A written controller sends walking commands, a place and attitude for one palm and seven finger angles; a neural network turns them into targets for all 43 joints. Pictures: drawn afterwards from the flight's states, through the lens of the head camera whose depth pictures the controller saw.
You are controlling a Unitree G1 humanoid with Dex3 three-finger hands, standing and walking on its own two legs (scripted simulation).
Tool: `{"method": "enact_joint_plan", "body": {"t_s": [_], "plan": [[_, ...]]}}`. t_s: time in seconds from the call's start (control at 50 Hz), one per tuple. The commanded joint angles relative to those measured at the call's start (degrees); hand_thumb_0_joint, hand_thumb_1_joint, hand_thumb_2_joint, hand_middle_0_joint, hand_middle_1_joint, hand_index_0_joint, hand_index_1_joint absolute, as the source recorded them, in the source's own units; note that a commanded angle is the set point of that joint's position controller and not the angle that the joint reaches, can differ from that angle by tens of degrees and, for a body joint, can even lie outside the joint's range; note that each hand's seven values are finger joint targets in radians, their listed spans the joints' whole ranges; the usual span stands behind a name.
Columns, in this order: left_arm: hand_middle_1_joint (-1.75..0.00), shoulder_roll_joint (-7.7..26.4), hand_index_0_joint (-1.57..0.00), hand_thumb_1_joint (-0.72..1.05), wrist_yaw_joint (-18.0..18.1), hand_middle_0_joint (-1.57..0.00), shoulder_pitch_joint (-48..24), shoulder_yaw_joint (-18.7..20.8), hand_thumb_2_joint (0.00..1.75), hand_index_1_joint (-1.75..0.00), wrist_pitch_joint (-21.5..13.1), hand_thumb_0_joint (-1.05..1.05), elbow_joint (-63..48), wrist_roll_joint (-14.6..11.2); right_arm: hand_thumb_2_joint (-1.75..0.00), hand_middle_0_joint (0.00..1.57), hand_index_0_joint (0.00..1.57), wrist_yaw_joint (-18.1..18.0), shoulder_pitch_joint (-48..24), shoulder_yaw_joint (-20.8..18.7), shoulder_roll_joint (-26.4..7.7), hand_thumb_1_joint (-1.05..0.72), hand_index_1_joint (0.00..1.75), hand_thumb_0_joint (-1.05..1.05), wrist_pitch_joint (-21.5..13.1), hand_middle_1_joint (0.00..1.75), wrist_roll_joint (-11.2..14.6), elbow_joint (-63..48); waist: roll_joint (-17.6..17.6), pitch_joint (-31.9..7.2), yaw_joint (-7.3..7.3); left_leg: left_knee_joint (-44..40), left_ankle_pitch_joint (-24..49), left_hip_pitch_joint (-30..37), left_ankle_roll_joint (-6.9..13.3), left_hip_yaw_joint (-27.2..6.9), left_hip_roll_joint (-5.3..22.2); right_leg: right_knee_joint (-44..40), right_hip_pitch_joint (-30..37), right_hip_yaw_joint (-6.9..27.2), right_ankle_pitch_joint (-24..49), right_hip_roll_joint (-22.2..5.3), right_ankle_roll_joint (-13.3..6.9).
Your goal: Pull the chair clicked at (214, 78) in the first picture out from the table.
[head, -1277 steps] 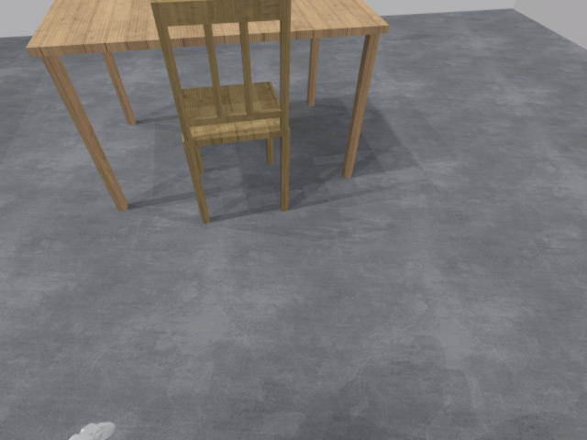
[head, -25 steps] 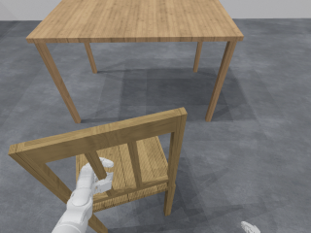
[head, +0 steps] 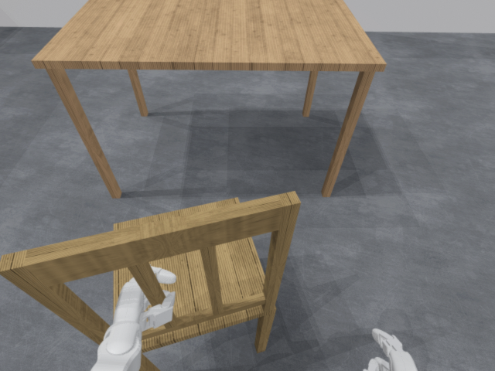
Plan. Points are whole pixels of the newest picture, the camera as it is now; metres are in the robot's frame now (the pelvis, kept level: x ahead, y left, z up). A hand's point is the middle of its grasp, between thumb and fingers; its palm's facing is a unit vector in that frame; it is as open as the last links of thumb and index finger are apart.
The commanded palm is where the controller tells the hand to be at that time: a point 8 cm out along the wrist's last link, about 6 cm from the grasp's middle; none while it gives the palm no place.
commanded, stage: open the thumb and straighten the fingers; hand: left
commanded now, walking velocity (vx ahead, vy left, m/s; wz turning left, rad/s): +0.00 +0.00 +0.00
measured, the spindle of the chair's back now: (156, 297) +0.26 +0.18 -0.08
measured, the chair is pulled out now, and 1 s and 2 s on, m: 0.63 0.63 0.63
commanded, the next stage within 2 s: draw the fingers out of the gap in 0.78 s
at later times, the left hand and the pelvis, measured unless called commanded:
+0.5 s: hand (163, 304) +0.24 +0.17 -0.08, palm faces +0.11 -0.98 -0.19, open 13.5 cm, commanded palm +0.22 +0.22 -0.05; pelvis +0.02 +0.00 -0.04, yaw +2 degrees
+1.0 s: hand (157, 316) +0.22 +0.18 -0.08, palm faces +0.12 -0.98 -0.19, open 17.4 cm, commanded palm +0.18 +0.22 -0.06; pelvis +0.03 +0.00 -0.05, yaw +3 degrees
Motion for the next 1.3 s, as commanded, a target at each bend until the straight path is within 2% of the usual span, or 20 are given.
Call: {"method": "enact_joint_plan", "body": {"t_s": [0.0, 0.02, 0.04, 0.06, 0.08, 0.1, 0.14, 0.24, 0.26, 0.3, 0.46, 0.56, 0.62, 0.84, 0.86, 0.9, 0.94, 1.04, 1.16, 1.28], "plan": [[-1.45, 8.07, -0.5, 0.9, 0.76, -0.5, -10.5, 2.49, 0.9, -1.45, -2.83, 0.0, -12.19, 0.94, -0.9, 0.2, 0.2, -0.4, -3.85, -2.36, -7.02, -0.9, 0.3, 0.0, -2.05, 0.3, -0.2, -7.68, 2.35, -10.71, -0.08, -4.28, 7.84, 4.16, 2.84, -1.98, 2.9, -4.52, 1.4, 2.42, 7.33, -3.19, -2.82], [-1.45, 9.29, -0.5, 0.9, 0.97, -0.5, -7.32, 4.19, 0.9, -1.45, -2.9, 0.0, -11.91, 0.94, -0.9, 0.2, 0.2, -0.37, -3.78, -2.62, -7.01, -0.9, 0.3, 0.0, -1.98, 0.3, -0.31, -7.75, 2.53, -10.92, 0.17, -4.11, 7.74, 4.33, 2.82, -1.9, 2.88, -4.77, 1.54, 2.48, 7.52, -3.36, -2.88], [-1.45, 4.7, -0.5, 0.78, 0.24, -0.5, -1.0, -0.03, 0.84, -1.45, -0.22, 0.0, -7.72, -2.09, -0.9, 0.2, 0.2, 1.16, -3.16, -3.18, -10.52, -0.9, 0.3, 0.0, -2.37, 0.3, 2.54, -7.94, -2.29, -11.16, -3.3, -2.32, 2.36, -2.97, 2.01, -0.86, -0.06, -0.79, -1.14, -3.12, 3.0, -1.72, -2.53], [-1.45, 4.67, -0.5, 0.66, -0.49, -0.5, -3.38, 1.61, 0.78, -1.45, -0.97, 0.0, -10.98, -3.39, -0.9, 0.2, 0.2, 2.11, -3.7, -2.61, -9.56, -0.9, 0.3, 0.0, -2.76, 0.3, 2.91, -8.77, -6.14, -8.59, -2.08, -1.4, -2.28, -6.33, 2.47, -0.28, 0.13, 0.21, -4.55, -3.32, -0.01, -1.45, -2.03], [-1.45, 8.79, -0.5, 0.54, -0.76, -0.5, -4.26, 4.73, 0.73, -1.45, -2.3, 0.0, -15.8, -3.53, -0.9, 0.2, 0.2, 2.44, -4.63, -3.35, -9.73, -0.9, 0.3, 0.0, -3.55, 0.3, 2.7, -9.28, -3.76, -9.48, -1.89, -0.2, -5.28, -7.81, 2.73, 0.14, -0.5, 0.86, -5.98, -2.68, -2.59, -1.32, -2.1], [-1.45, 8.33, -0.5, 0.42, -1.22, -0.5, -2.14, 4.3, 0.67, -1.45, -2.85, 0.0, -18.89, -3.35, -0.9, 0.2, 0.2, 2.59, -5.11, -3.49, -9.33, -0.9, 0.3, 0.0, -4.46, 0.3, 2.42, -10.34, -0.55, -10.67, -1.2, 1.16, -6.52, -8.73, 2.77, 0.84, -1.18, 1.97, -7.04, -2.45, -4.07, -1.27, -2.24], [-1.45, 8.0, -0.5, 0.17, -1.53, -0.5, -3.41, 2.33, 0.55, -1.45, -2.64, 0.0, -23.56, -2.72, -0.9, 0.2, 0.2, 2.83, -4.61, -3.46, -9.1, -0.9, 0.3, 0.0, -5.71, 0.3, 2.26, -10.94, 3.23, -11.63, -2.02, 3.13, -7.4, -9.81, 2.72, 0.61, -1.53, 4.18, -9.02, -2.67, -4.77, -0.99, -2.54], [-1.38, 6.18, -0.47, -0.43, -1.21, -0.47, 2.45, 1.54, 0.26, -1.38, 1.41, 0.0, -26.95, -2.73, -0.9, 0.2, 0.2, 2.39, -3.79, -3.61, -9.38, -0.9, 0.3, 0.0, -7.83, 0.3, 1.69, -12.6, 2.01, -15.12, -1.45, 7.84, -4.05, -11.91, 2.7, 0.17, -1.68, 8.79, -13.07, -3.65, -2.92, -0.31, -2.32], [-1.3, 10.19, -0.45, -0.55, -0.79, -0.45, 1.17, 5.78, 0.2, -1.3, 2.34, 0.0, -25.82, -2.74, -0.9, 0.2, 0.2, 2.06, -3.11, -3.75, -10.11, -0.9, 0.3, 0.0, -7.67, 0.3, 1.49, -12.09, 1.33, -15.64, -1.48, 8.87, -3.3, -12.93, 2.68, 0.11, -1.8, 9.63, -13.75, -3.5, -1.97, -0.31, -2.13], [-1.16, 7.08, -0.4, -0.55, -1.15, -0.4, 1.39, 3.19, 0.2, -1.16, 3.79, 0.0, -29.07, -2.71, -0.9, 0.2, 0.2, 1.78, -3.0, -3.67, -9.74, -0.9, 0.3, 0.0, -8.08, 0.3, 1.32, -13.18, 0.24, -17.73, -1.69, 10.4, -1.22, -12.88, 2.75, 0.14, -1.95, 11.38, -14.45, -3.93, -0.06, -0.26, -1.91], [-0.58, 6.33, -0.2, -0.55, -1.46, -0.2, 5.3, 2.07, 0.2, -0.58, 7.03, 0.0, -36.47, -2.57, -0.9, 0.2, 0.2, 0.48, -0.96, -3.6, -9.67, -0.9, 0.3, 0.0, -9.52, 0.3, 0.77, -14.23, -0.28, -20.79, -2.23, 14.93, 4.06, -12.94, 2.85, -0.31, -2.09, 15.01, -16.3, -4.4, 4.54, -0.17, -1.71], [-0.22, 8.27, -0.07, -0.55, -1.58, -0.07, 9.32, 4.75, 0.2, -0.22, 9.5, 0.0, -35.85, -2.12, -0.9, 0.2, 0.2, 0.41, -0.17, -3.51, -9.78, -0.9, 0.3, 0.0, -8.58, 0.3, 0.5, -14.92, -2.27, -19.82, -1.71, 16.61, 5.1, -15.7, 2.81, -0.42, -2.47, 16.56, -16.85, -4.6, 6.6, -0.11, -1.61], [0.0, 8.01, 0.0, -0.55, -1.94, 0.0, 10.25, 4.02, 0.2, 0.0, 9.64, 0.0, -39.85, -2.0, -0.9, 0.2, 0.2, 0.43, -0.24, -3.42, -9.29, -0.9, 0.3, 0.0, -8.33, 0.3, 0.49, -16.2, 0.18, -20.9, -1.6, 17.51, 6.15, -15.3, 2.87, -0.22, -2.61, 17.18, -16.79, -4.5, 7.37, -0.27, -1.72], [0.0, 10.76, 0.0, -0.55, -3.06, 0.0, 9.68, 5.78, 0.2, 0.0, 10.62, 0.0, -42.06, -3.06, -0.9, 0.2, 0.2, -0.54, 0.49, -3.41, -9.8, -0.9, 0.3, 0.0, -8.2, 0.3, 0.49, -16.04, 0.05, -20.09, -2.69, 19.26, 3.85, -17.15, 3.32, -0.8, -2.96, 17.07, -18.35, -4.28, 5.11, -0.05, -1.6], [0.0, 9.08, 0.0, -0.55, -3.33, 0.0, 15.84, 5.58, 0.2, 0.0, 10.99, 0.0, -39.52, -3.08, -0.9, 0.2, 0.2, -0.41, 0.08, -3.62, -9.26, -0.9, 0.3, 0.0, -8.19, 0.3, 0.46, -16.24, 0.24, -20.24, -1.75, 19.3, 4.21, -17.27, 3.13, -0.58, -3.01, 17.58, -18.3, -4.59, 5.4, -0.01, -1.69], [0.0, 8.01, 0.0, -0.55, -3.59, 0.0, 19.28, 4.46, 0.2, 0.0, 10.95, 0.0, -42.22, -3.21, -0.9, 0.2, 0.2, -0.03, -0.5, -3.64, -8.81, -0.9, 0.3, 0.0, -8.11, 0.3, 0.64, -17.34, 0.44, -20.84, -1.27, 19.23, 5.04, -17.63, 3.02, -0.52, -3.04, 17.94, -17.52, -4.73, 6.41, -0.11, -1.73], [0.0, 9.25, 0.0, -0.55, -3.1, 0.0, 22.03, 5.25, 0.2, 0.0, 10.72, 0.0, -44.57, -2.89, -0.9, 0.2, 0.2, -0.05, -1.02, -4.05, -8.59, -0.9, 0.3, 0.0, -8.03, 0.3, 0.67, -17.6, 1.39, -21.08, -0.79, 19.22, 5.66, -17.86, 2.96, -0.65, -2.9, 18.27, -16.97, -4.82, 6.54, -0.14, -2.05], [0.0, 8.36, 0.0, -0.55, -1.69, 0.0, 26.02, 4.22, 0.2, 0.0, 10.14, 0.0, -48.24, -2.35, -0.9, 0.2, 0.2, -0.35, -1.47, -4.27, -7.92, -0.9, 0.3, 0.0, -8.08, 0.3, 0.68, -17.99, 0.37, -17.57, -1.51, 19.42, 2.41, -19.9, 3.06, -1.17, -2.88, 18.31, -20.23, -5.28, 2.32, 0.2, -1.93], [0.0, 7.25, 0.0, -0.55, -1.69, 0.0, 30.52, 2.08, 0.2, 0.0, 8.31, 0.0, -53.9, -1.83, -0.9, 0.2, 0.2, -0.86, -1.19, -4.3, -7.46, -0.9, 0.3, 0.0, -8.84, 0.3, 0.65, -18.84, 2.03, -19.33, -1.89, 20.76, 0.32, -19.97, 3.22, -1.47, -3.15, 19.55, -22.6, -5.35, -1.08, 0.33, -2.05], [0.0, 6.28, 0.0, -0.55, -2.16, 0.0, 34.53, 0.3, 0.2, 0.0, 8.58, 0.0, -55.33, -1.4, -0.9, 0.2, 0.2, -1.03, -2.13, -4.18, -7.25, -0.9, 0.3, 0.0, -8.89, 0.3, 0.93, -19.74, 1.47, -17.42, -1.92, 21.21, -3.97, -22.09, 3.22, -2.28, -3.24, 20.17, -25.52, -5.75, -6.37, 0.55, -2.14]]}}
